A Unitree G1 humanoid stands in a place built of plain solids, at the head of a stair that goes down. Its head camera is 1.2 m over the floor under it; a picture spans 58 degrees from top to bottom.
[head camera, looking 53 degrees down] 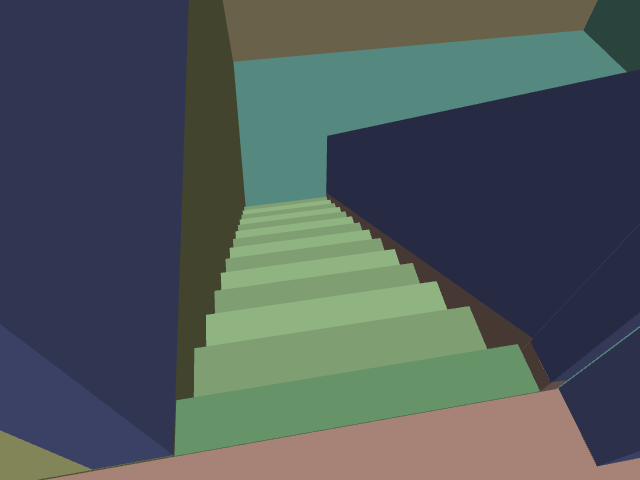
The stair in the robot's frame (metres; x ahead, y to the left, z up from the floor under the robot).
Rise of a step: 0.20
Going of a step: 0.24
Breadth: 0.99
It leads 9 degrees to the left of straight ahead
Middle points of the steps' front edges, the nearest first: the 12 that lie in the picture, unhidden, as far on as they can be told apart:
0.44 -0.10 0.00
0.68 -0.06 -0.20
0.91 -0.02 -0.40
1.14 0.02 -0.61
1.37 0.06 -0.81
1.60 0.10 -1.01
1.84 0.14 -1.22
2.07 0.18 -1.42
2.30 0.21 -1.62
2.53 0.25 -1.82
2.76 0.29 -2.03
3.00 0.33 -2.23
